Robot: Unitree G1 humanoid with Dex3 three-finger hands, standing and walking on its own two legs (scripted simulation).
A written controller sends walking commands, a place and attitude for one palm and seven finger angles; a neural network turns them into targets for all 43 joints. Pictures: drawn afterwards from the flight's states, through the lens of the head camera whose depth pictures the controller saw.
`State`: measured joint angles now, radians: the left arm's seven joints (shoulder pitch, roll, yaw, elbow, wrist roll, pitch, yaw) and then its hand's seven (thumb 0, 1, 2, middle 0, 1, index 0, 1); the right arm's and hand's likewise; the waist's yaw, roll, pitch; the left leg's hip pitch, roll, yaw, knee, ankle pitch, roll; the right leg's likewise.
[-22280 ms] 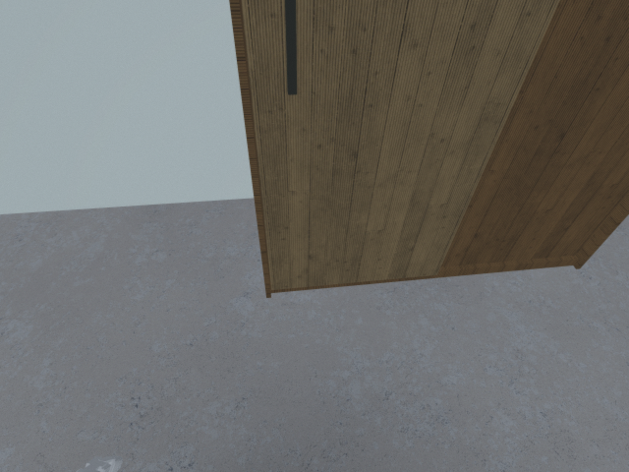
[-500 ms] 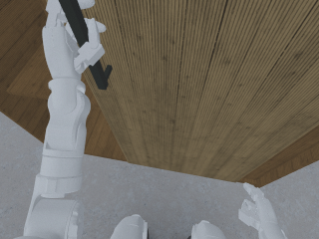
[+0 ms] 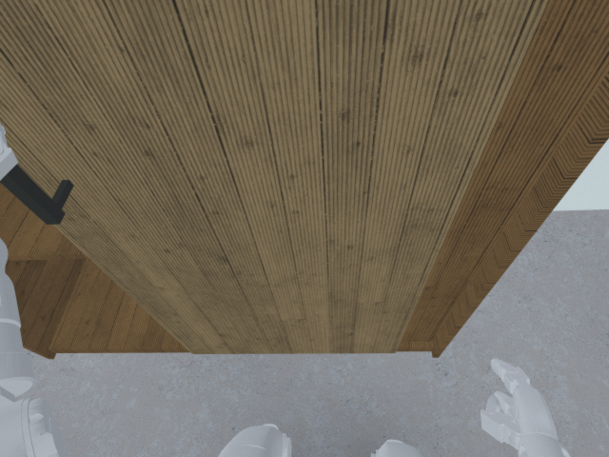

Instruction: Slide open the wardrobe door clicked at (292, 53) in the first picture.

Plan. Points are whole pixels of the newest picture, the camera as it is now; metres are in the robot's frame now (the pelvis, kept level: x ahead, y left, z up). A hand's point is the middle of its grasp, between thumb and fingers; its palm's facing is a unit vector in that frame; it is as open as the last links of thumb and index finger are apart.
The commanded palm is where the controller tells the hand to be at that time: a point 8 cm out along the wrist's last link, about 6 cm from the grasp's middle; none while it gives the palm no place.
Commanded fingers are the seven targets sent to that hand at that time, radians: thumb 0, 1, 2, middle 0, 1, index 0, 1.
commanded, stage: stop walking and hold the door there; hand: left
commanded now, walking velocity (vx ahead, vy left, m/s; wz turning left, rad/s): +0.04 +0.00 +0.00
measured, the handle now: out of the picture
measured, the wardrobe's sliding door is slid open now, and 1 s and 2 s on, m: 0.50 0.50 0.50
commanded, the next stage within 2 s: none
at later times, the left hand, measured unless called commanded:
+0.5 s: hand out of the picture +0.37 +0.33 +0.23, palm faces +0.59 -0.78 -0.20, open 5.6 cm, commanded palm +0.32 +0.36 +0.19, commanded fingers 0.00 0.90 0.90 -0.45 -1.40 -0.45 -1.40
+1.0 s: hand (3, 153) +0.37 +0.33 +0.22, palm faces +0.51 -0.83 -0.23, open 5.3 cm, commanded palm +0.33 +0.37 +0.19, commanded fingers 0.00 0.90 0.90 -0.45 -1.40 -0.45 -1.40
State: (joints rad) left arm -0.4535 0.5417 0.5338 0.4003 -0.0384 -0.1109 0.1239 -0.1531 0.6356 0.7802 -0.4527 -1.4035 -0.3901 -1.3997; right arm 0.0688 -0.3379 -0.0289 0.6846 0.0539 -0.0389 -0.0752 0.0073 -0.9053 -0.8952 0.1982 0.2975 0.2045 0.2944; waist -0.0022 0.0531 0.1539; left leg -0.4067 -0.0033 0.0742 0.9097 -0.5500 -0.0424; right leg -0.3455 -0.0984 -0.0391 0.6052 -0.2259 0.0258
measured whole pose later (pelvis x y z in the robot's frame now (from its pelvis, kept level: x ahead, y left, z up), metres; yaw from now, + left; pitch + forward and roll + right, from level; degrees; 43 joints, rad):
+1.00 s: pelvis -0.05 +0.02 +0.00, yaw -6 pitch -1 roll -1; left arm -0.63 0.65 0.47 0.90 0.01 -0.19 0.07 -0.13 0.69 0.79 -0.45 -1.40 -0.43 -1.40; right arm 0.31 -0.35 -0.03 0.75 0.05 -0.01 -0.09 0.01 -0.90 -0.89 0.20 0.30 0.21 0.29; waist -0.03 0.05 0.00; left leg -0.33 0.01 0.08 0.60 -0.31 0.01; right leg -0.27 -0.04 -0.04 0.53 -0.24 0.03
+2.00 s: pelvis -0.05 +0.13 -0.01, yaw +2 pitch -2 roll +1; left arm -0.62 0.35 0.22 0.23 -0.07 -0.11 0.09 -0.15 0.74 0.80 -0.45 -1.41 -0.30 -1.40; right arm 0.07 -0.16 0.07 0.65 0.03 -0.08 -0.06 0.01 -0.90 -0.89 0.20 0.30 0.21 0.30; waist 0.02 0.03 0.23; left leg -0.43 0.08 0.04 0.80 -0.37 -0.03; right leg -0.31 -0.02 -0.09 0.71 -0.36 -0.05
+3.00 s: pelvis -0.10 +0.14 +0.00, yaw -1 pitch +2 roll +0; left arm -0.80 0.40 0.22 0.81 -0.02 -0.27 0.08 -0.01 -0.32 0.31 -0.42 -1.35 -0.19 -1.26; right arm 0.36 -0.28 -0.01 0.73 0.04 -0.17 -0.03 0.01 -0.90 -0.90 0.20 0.30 0.21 0.29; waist -0.04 -0.02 -0.03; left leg -0.41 0.02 0.04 0.59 -0.23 0.01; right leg -0.42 0.01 -0.06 0.59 -0.21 -0.04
